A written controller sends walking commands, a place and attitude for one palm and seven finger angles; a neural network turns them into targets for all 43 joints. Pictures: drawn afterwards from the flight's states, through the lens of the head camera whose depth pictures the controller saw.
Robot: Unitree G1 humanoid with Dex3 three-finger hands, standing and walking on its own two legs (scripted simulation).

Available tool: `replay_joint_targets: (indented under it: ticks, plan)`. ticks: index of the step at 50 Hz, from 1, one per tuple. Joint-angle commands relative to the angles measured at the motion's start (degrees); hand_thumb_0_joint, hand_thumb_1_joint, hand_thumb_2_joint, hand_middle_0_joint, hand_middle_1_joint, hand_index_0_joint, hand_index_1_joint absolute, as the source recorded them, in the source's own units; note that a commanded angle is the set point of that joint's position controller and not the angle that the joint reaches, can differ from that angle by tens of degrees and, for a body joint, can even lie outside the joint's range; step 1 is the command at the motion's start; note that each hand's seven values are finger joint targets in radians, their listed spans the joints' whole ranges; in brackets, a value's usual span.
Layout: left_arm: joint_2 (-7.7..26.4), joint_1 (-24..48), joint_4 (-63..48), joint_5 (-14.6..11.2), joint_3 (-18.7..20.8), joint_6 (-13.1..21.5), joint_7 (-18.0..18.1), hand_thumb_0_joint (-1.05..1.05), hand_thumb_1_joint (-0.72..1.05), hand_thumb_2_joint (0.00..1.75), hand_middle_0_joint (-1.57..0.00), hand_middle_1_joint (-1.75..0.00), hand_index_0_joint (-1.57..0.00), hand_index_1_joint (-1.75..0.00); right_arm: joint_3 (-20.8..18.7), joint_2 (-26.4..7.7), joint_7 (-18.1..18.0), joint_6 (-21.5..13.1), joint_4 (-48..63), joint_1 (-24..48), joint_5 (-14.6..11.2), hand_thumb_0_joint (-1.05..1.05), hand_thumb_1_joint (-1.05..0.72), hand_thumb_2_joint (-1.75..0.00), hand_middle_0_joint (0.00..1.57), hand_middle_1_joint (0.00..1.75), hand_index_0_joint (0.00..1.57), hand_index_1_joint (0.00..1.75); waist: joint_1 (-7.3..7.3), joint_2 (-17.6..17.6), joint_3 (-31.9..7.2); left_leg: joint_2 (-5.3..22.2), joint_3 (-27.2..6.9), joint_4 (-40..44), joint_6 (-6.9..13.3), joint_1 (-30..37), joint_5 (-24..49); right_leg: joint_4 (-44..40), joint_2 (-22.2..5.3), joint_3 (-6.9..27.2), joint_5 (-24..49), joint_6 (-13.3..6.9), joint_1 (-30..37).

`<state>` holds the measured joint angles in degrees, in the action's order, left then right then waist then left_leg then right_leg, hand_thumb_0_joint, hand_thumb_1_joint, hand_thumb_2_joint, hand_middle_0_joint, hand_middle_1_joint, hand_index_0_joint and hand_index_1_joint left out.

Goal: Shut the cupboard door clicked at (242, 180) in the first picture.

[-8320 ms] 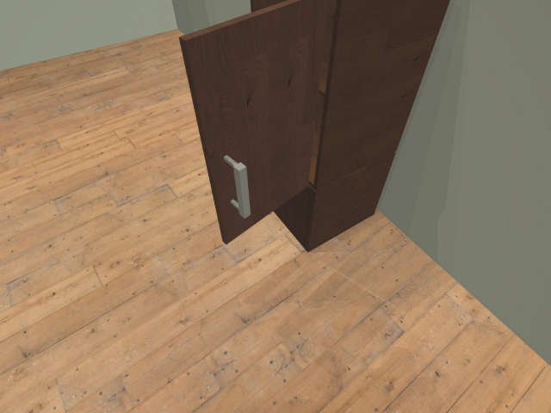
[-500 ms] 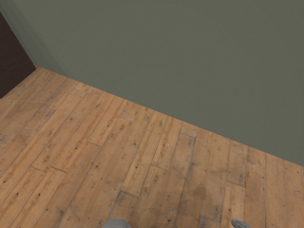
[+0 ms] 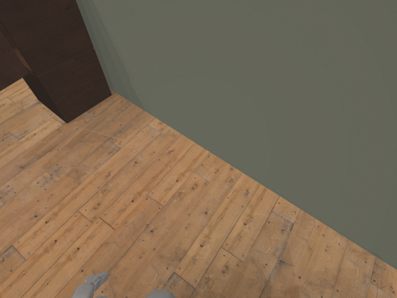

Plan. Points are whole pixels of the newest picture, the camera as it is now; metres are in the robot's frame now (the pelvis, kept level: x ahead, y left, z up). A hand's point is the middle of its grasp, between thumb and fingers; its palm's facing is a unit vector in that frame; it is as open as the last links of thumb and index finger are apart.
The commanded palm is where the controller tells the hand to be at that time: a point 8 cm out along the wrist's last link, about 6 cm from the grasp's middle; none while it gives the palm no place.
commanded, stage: walk to a spot facing it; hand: left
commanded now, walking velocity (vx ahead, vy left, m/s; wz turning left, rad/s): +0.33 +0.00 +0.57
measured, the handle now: out of the picture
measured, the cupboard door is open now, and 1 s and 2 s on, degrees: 100 100 100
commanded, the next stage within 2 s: turn to face it in 1.64 s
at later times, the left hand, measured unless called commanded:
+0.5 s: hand out of the picture +0.15 +0.24 -0.18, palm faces +0.31 -0.93 -0.18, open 7.4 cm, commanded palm none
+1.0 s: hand (120, 181) +0.44 +0.25 -0.15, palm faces +0.42 -0.88 -0.20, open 7.1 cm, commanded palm none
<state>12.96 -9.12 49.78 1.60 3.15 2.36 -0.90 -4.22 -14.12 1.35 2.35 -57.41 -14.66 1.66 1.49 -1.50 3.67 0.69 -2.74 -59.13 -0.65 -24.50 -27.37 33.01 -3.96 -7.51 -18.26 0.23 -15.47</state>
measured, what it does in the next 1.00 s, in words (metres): walks ahead, turning left: left foot, then right foot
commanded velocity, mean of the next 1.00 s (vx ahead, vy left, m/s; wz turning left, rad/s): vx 0.36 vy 0.00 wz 0.31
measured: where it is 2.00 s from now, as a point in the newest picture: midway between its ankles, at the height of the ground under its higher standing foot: (160, 183)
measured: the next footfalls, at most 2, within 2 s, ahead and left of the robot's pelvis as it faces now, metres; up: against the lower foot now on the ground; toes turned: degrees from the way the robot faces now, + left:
left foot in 0.32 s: +0.24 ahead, +0.15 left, +0.00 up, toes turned +19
right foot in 0.78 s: +0.48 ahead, -0.03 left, +0.00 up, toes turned +11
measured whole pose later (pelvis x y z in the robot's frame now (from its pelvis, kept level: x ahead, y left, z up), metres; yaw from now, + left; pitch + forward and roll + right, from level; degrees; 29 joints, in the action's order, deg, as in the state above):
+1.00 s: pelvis +0.43 +0.05 +0.01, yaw +24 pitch +0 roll +0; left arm 9.7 -11.7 56.3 0.7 3.8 5.6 0.8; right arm -3.4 -9.8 0.8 -0.2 -62.3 -18.0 1.6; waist 2.7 0.3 2.2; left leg 4.6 1.7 -62.3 -0.6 -30.8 -14.7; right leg 22.7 -2.2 -12.9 -15.0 -2.0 -8.1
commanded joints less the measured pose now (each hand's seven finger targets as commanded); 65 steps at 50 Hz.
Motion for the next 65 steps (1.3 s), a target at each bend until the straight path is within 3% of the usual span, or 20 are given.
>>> replay_joint_targets:
  ticks: [1,10,14,15,16,17,23,34,37,38,40,41,43,46,58,61,62,63,64,65]
  plan:
    - [6.72,-5.6,-0.17,-0.27,1.79,1.71,1.07,0.0,0.9,0.9,-0.2,-0.3,-0.2,-0.3,-0.95,-2.57,1.51,-2.16,8.25,9.32,-0.03,0.0,-0.9,-0.9,0.2,0.3,0.2,0.3,-2.27,11.04,1.01,5.92,2.2,-8.82,-1.59,-16.6,11.02,-23.1,-17.57,8.59,3.62,-3.94,9.56]
    - [7.21,-14.56,6.53,-0.01,1.1,2.79,1.23,0.0,0.9,0.9,-0.2,-0.3,-0.2,-0.3,1.47,0.65,2.75,-3.01,10.4,17.18,-0.23,0.0,-0.9,-0.9,0.2,0.3,0.2,0.3,-4.53,10.66,-0.5,2.11,10.64,17.74,0.72,-10.53,13.85,-16.5,-16.62,-4.75,36.63,-3.63,20.93]
    - [9.11,-11.19,6.73,-0.57,1.37,2.29,1.02,0.0,0.9,0.9,-0.2,-0.3,-0.2,-0.3,0.42,-3.15,1.13,-3.87,6.73,3.05,0.35,0.0,-0.9,-0.9,0.2,0.3,0.2,0.3,3.64,9.84,-6.74,-3.66,15.07,26.05,4.53,15.66,14.58,3.29,-15.0,-9.33,49.15,-1.54,11.67]
    - [8.18,-10.15,5.36,-0.79,1.06,2.19,0.47,0.0,0.9,0.9,-0.2,-0.3,-0.2,-0.3,-0.93,-8.08,0.28,-3.91,4.64,-6.38,0.66,0.0,-0.9,-0.9,0.2,0.3,0.2,0.3,8.5,4.24,-12.17,1.67,7.98,27.3,7.11,31.99,15.03,18.13,-13.3,-9.28,36.15,0.29,-0.05]
    - [4.09,-10.39,2.45,-1.36,0.72,1.87,-0.38,0.0,0.9,0.9,-0.2,-0.3,-0.2,-0.3,-2.87,-15.82,-0.49,-4.41,3.38,-12.76,1.04,0.0,-0.9,-0.9,0.2,0.3,0.2,0.3,9.62,-12.19,-17.01,21.7,-22.33,33.39,14.8,43.13,20.19,39.39,-2.83,-7.04,-10.27,3.64,-19.43]
    - [5.01,-4.34,-0.23,-1.21,0.59,1.49,0.09,0.0,0.9,0.9,-0.2,-0.3,-0.2,-0.3,-3.22,-18.07,-1.38,-4.11,2.66,-14.07,-0.43,0.0,-0.9,-0.9,0.2,0.3,0.2,0.3,9.55,-4.55,-16.52,26.27,-29.46,39.21,17.43,40.71,24.36,46.65,-1.95,3.57,-13.59,2.34,-25.11]
    - [1.73,-9.82,5.43,0.27,0.78,-0.79,-0.54,0.0,0.9,0.9,-0.2,-0.3,-0.2,-0.3,0.78,-5.72,-2.33,-6.61,5.0,1.39,-0.51,0.0,-0.9,-0.9,0.2,0.3,0.2,0.3,-1.61,-6.24,-4.66,13.8,-5.46,45.06,10.4,13.49,22.35,35.3,-5.94,6.29,1.32,3.12,-17.17]
    - [2.2,6.94,-0.59,0.04,0.08,-0.23,-1.33,0.0,0.9,0.9,-0.2,-0.3,-0.2,-0.3,0.23,-4.6,-2.09,-6.87,-0.33,-6.93,-0.11,0.0,-0.9,-0.9,0.2,0.3,0.2,0.3,0.85,-3.81,-0.14,12.51,-3.21,45.54,10.95,17.3,27.03,5.52,-2.14,3.05,8.13,2.58,-11.92]
    - [3.26,2.15,0.67,-0.04,0.75,0.23,-1.38,0.0,0.9,0.9,-0.2,-0.3,-0.2,-0.3,0.15,-5.18,-2.29,-6.36,-1.14,-6.7,-0.07,0.0,-0.9,-0.9,0.2,0.3,0.2,0.3,-1.99,-3.56,-2.23,10.14,-2.14,37.66,8.44,14.26,26.22,-2.32,0.6,1.2,9.43,1.38,2.08]
    - [5.33,-4.24,2.66,0.12,1.47,0.74,-1.16,0.0,0.9,0.9,-0.2,-0.3,-0.2,-0.3,0.31,-4.19,-2.22,-6.44,-1.32,-6.58,-0.41,0.0,-0.9,-0.9,0.2,0.3,0.2,0.3,-4.94,-0.07,-4.73,7.16,-0.52,28.51,6.69,9.17,26.77,-4.45,0.02,3.23,9.82,0.15,13.64]
    - [14.49,-19.62,6.89,0.17,3.58,1.28,-0.14,0.0,0.9,0.9,-0.2,-0.3,-0.2,-0.3,0.83,-0.74,-1.71,-6.7,1.24,-7.01,-1.23,0.0,-0.9,-0.9,0.2,0.3,0.2,0.3,-9.39,18.91,-13.6,-2.43,6.5,-3.29,2.34,-12.31,-7.98,-14.65,-24.77,31.8,8.61,-9.17,33.98]
    - [12.28,-17.46,6.53,-0.36,3.18,1.33,0.46,0.0,0.9,0.9,-0.2,-0.3,-0.2,-0.3,0.41,-2.46,-1.72,-6.38,1.29,-3.34,-0.81,0.0,-0.9,-0.9,0.2,0.3,0.2,0.3,-9.32,17.88,-10.79,0.83,1.18,-11.66,2.65,-15.2,-4.85,-18.11,-24.25,33.9,5.6,-9.66,27.99]
    - [6.02,-9.61,5.01,-0.54,1.44,1.68,0.9,0.0,0.9,0.9,-0.2,-0.3,-0.2,-0.3,0.11,-1.15,-1.33,-5.71,0.83,-0.25,-0.51,0.0,-0.9,-0.9,0.2,0.3,0.2,0.3,-4.79,7.29,-3.51,5.29,-0.27,-12.85,1.86,-14.65,6.84,-19.69,-20.04,20.95,6.4,-8.02,15.61]
    - [2.01,-7.63,5.58,-0.44,0.38,2.84,0.92,0.0,0.9,0.9,-0.2,-0.3,-0.2,-0.3,0.55,2.09,-0.6,-4.0,-1.18,-3.79,-0.15,0.0,-0.9,-0.9,0.2,0.3,0.2,0.3,-1.4,8.89,-1.71,6.14,2.28,-6.64,0.41,-10.35,12.98,-22.08,-15.53,7.47,15.04,-5.83,8.73]
    - [4.82,-15.44,12.15,-0.28,-0.17,3.17,1.53,0.0,0.9,0.9,-0.2,-0.3,-0.2,-0.3,1.44,2.28,1.58,-4.12,4.41,11.89,-0.29,0.0,-0.9,-0.9,0.2,0.3,0.2,0.3,-3.08,9.1,2.34,2.53,9.98,19.49,2.74,-8.0,15.07,-18.78,-15.54,-2.31,33.57,-6.02,18.16]
    - [6.82,-13.18,11.81,-0.65,0.21,2.65,1.25,0.0,0.9,0.9,-0.2,-0.3,-0.2,-0.3,0.69,-0.7,0.57,-4.64,1.29,-0.09,0.3,0.0,-0.9,-0.9,0.2,0.3,0.2,0.3,3.84,6.96,-2.0,-2.76,13.87,25.76,5.32,14.26,15.25,-1.3,-13.2,-7.24,43.6,-4.01,9.58]
    - [5.95,-12.77,10.47,-0.79,-0.01,2.35,0.8,0.0,0.9,0.9,-0.2,-0.3,-0.2,-0.3,-0.44,-5.14,-0.12,-4.69,-0.76,-9.35,0.7,0.0,-0.9,-0.9,0.2,0.3,0.2,0.3,7.82,1.77,-7.58,2.85,5.43,28.11,7.91,28.99,12.66,13.87,-10.6,-7.71,32.44,-1.83,-1.02]
    - [2.15,-14.2,7.9,-1.26,-0.39,2.08,0.1,0.0,0.9,0.9,-0.2,-0.3,-0.2,-0.3,-2.23,-12.39,-1.0,-5.02,-1.84,-15.48,1.02,0.0,-0.9,-0.9,0.2,0.3,0.2,0.3,8.32,-13.26,-12.65,20.23,-23.27,36.98,15.17,38.6,10.48,35.57,-0.59,-6.92,-7.81,1.38,-17.09]
    - [3.96,-8.61,4.83,-1.15,-0.64,1.82,0.42,0.0,0.9,0.9,-0.2,-0.3,-0.2,-0.3,-2.28,-14.0,-1.86,-4.42,-1.44,-15.86,-0.26,0.0,-0.9,-0.9,0.2,0.3,0.2,0.3,8.01,-4.95,-12.27,24.85,-32.56,43.17,17.83,34.68,7.36,43.91,-0.31,2.82,-13.52,0.24,-22.07]
    - [2.64,-6.98,4.74,-1.02,-0.33,1.79,0.81,0.0,0.9,0.9,-0.2,-0.3,-0.2,-0.3,-2.13,-12.73,-2.26,-4.72,0.05,-9.23,-0.48,0.0,-0.9,-0.9,0.2,0.3,0.2,0.3,5.01,-2.26,-8.71,23.84,-27.9,44.74,15.87,27.62,2.79,46.64,-2.43,5.58,-8.81,-0.19,-24.88]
